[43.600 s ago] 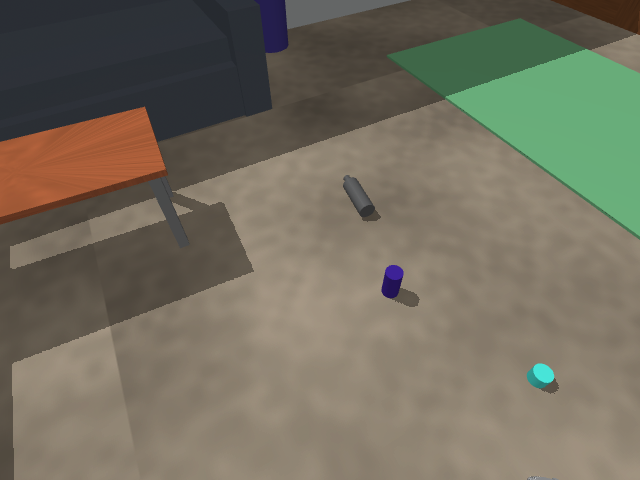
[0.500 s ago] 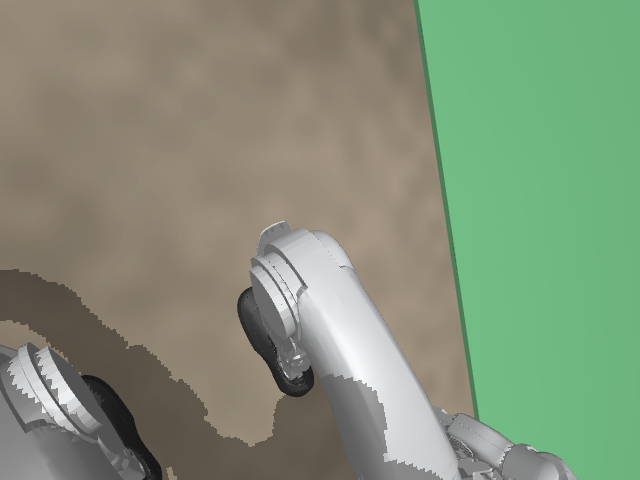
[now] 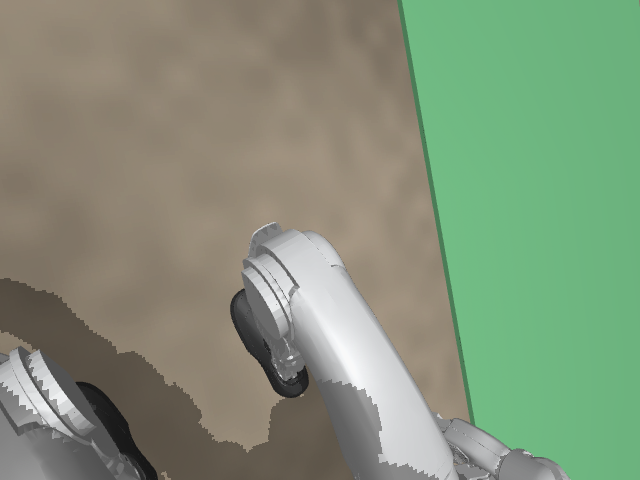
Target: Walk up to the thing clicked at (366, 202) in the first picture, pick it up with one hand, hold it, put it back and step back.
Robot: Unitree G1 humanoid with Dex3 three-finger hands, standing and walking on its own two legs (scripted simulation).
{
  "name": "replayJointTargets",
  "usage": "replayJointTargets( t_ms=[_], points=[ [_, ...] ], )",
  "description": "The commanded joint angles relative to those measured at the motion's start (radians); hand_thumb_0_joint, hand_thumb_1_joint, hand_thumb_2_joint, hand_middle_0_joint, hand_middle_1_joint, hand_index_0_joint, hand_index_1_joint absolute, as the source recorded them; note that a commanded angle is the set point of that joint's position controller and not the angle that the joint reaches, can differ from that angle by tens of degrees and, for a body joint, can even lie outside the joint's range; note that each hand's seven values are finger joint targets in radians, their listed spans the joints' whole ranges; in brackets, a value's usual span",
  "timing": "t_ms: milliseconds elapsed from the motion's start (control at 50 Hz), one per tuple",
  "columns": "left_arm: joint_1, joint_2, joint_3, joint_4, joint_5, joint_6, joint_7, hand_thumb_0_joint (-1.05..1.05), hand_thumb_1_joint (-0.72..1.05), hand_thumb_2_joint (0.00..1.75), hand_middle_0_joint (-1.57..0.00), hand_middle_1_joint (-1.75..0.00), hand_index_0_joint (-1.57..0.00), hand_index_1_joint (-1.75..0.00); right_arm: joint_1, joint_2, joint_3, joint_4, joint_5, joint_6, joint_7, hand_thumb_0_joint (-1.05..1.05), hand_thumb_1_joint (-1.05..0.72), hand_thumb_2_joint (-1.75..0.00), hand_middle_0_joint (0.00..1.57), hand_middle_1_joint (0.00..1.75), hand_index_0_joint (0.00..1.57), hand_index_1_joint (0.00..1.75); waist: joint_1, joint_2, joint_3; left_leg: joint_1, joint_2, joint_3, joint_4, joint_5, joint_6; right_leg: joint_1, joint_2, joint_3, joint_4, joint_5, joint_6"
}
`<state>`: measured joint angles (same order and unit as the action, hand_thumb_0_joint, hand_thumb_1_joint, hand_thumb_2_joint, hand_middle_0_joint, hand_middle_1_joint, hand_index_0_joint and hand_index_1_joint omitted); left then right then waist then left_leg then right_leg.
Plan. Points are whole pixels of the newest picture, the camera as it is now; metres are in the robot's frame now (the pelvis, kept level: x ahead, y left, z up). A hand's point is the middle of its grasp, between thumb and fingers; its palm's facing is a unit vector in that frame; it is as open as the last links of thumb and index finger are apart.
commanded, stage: open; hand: left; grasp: from above
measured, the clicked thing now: out of the picture +0.45 +0.36 -0.29
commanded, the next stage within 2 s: withdraw in 0.70 s
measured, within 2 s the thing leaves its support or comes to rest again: neither
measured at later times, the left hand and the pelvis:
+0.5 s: hand out of the picture +0.43 +0.34 -0.25, palm faces -0.04 -0.43 -0.90, open 13.3 cm; pelvis +0.00 +0.00 +0.00, yaw +0 degrees
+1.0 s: hand out of the picture +0.44 +0.35 -0.24, palm faces -0.01 -0.44 -0.90, open 13.7 cm; pelvis +0.00 +0.00 +0.00, yaw +0 degrees
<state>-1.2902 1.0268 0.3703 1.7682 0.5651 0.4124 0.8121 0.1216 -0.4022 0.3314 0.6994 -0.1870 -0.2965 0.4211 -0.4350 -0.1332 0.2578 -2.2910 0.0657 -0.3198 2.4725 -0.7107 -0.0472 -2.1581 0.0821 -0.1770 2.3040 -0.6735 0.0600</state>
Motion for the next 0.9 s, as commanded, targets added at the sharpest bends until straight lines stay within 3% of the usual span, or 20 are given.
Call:
replayJointTargets(
  t_ms=[0,160,220,340,400,480,680,780,820,880],
  points=[
    [-0.212,0.161,-0.044,-0.081,0.003,0.000,0.023,0.00,-0.34,0.98,-0.21,-1.02,-0.21,-1.02,0.251,-0.338,-0.080,0.049,0.001,-0.003,-0.003,0.00,-0.90,-0.90,0.20,0.30,0.20,0.30,-0.073,0.524,-0.668,0.486,0.030,0.116,-0.223,0.227,0.040,0.380,0.019,-0.126,-0.221,0.326,-0.052],
    [-0.209,0.202,-0.037,-0.090,0.029,-0.004,0.030,0.00,-0.48,1.08,-0.10,-1.11,-0.10,-1.12,0.249,-0.337,-0.079,0.044,0.001,-0.006,-0.011,0.00,-0.90,-0.90,0.20,0.30,0.20,0.30,-0.062,0.543,-0.661,0.491,0.028,0.113,-0.240,0.202,0.040,0.392,0.024,-0.128,-0.226,0.307,-0.058],
    [-0.213,0.202,-0.038,-0.092,0.036,-0.004,0.034,0.00,-0.49,1.10,-0.09,-1.12,-0.08,-1.13,0.243,-0.337,-0.078,0.050,-0.001,-0.009,-0.011,0.00,-0.90,-0.90,0.20,0.30,0.20,0.30,-0.071,0.552,-0.654,0.505,0.029,0.106,-0.246,0.189,0.038,0.377,0.019,-0.131,-0.226,0.298,-0.058],
    [-0.222,0.191,-0.038,-0.094,0.020,-0.011,0.038,0.00,-0.49,1.09,-0.08,-1.11,-0.07,-1.12,0.235,-0.342,-0.078,0.062,-0.001,-0.017,-0.013,0.00,-0.90,-0.90,0.20,0.30,0.20,0.30,-0.072,0.570,-0.640,0.531,0.036,0.101,-0.247,0.188,0.031,0.361,0.015,-0.133,-0.220,0.298,-0.058],
    [-0.218,0.188,-0.049,-0.099,0.017,-0.010,0.033,0.00,-0.50,1.11,-0.09,-1.12,-0.07,-1.14,0.235,-0.344,-0.077,0.060,-0.007,-0.024,-0.016,0.00,-0.90,-0.90,0.20,0.30,0.20,0.30,-0.080,0.543,-0.641,0.490,0.027,0.121,-0.232,0.179,0.042,0.394,0.020,-0.119,-0.244,0.295,-0.052],
    [-0.218,0.178,-0.048,-0.096,-0.003,-0.008,0.030,0.00,-0.46,1.14,-0.09,-1.16,-0.09,-1.17,0.247,-0.342,-0.070,0.057,-0.007,-0.024,-0.013,0.00,-0.90,-0.90,0.20,0.30,0.20,0.30,-0.080,0.519,-0.672,0.489,0.028,0.122,-0.219,0.231,0.043,0.422,0.021,-0.120,-0.240,0.339,-0.047],
    [-0.223,0.207,-0.040,-0.098,0.027,-0.006,0.039,0.00,-0.47,1.11,-0.09,-1.16,-0.08,-1.16,0.234,-0.346,-0.069,0.044,-0.005,-0.024,-0.015,0.00,-0.90,-0.90,0.20,0.30,0.20,0.30,-0.076,0.559,-0.645,0.535,0.033,0.099,-0.251,0.207,0.032,0.386,0.013,-0.134,-0.222,0.314,-0.057],
    [-0.217,0.201,-0.045,-0.090,0.026,-0.009,0.039,0.00,-0.47,1.07,-0.08,-1.13,-0.08,-1.13,0.233,-0.346,-0.072,0.058,-0.008,-0.031,-0.014,0.00,-0.90,-0.90,0.20,0.30,0.20,0.30,-0.085,0.555,-0.616,0.515,0.031,0.104,-0.251,0.176,0.037,0.374,0.011,-0.130,-0.227,0.292,-0.055],
    [-0.210,0.208,-0.043,-0.094,0.029,-0.008,0.043,0.00,-0.50,0.97,-0.05,-1.01,-0.08,-0.98,0.234,-0.352,-0.074,0.044,-0.005,-0.027,-0.014,0.00,-0.89,-0.90,0.20,0.30,0.20,0.30,-0.079,0.555,-0.630,0.520,0.034,0.100,-0.249,0.178,0.037,0.384,0.015,-0.132,-0.234,0.293,-0.056],
    [-0.229,0.228,-0.030,-0.128,0.027,-0.008,0.034,0.00,-0.49,0.97,-0.05,-1.01,-0.07,-0.98,0.231,-0.341,-0.073,0.053,0.003,-0.032,-0.016,0.00,-0.89,-0.89,0.20,0.30,0.20,0.30,-0.056,0.581,-0.658,0.534,0.033,0.111,-0.248,0.201,0.034,0.385,0.010,-0.126,-0.235,0.304,-0.054]
  ],
)
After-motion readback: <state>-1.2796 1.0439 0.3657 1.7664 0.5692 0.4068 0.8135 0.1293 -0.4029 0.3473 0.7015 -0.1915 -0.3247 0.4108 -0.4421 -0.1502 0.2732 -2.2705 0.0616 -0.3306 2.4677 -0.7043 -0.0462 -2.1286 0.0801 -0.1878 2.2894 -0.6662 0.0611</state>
